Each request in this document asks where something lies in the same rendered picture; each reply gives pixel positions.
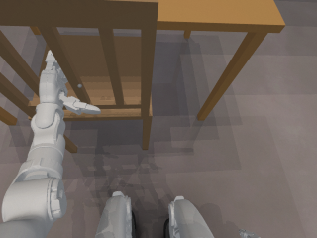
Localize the robot right shin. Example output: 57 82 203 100
168 196 184 238

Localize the chair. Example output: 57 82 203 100
0 0 159 153

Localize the robot left upper arm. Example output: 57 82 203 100
0 177 67 238

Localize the table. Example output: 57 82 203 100
0 0 286 126

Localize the robot right thigh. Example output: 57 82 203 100
168 199 214 238

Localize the robot left hand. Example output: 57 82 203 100
39 50 101 115

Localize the left robot forearm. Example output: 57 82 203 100
1 102 66 222

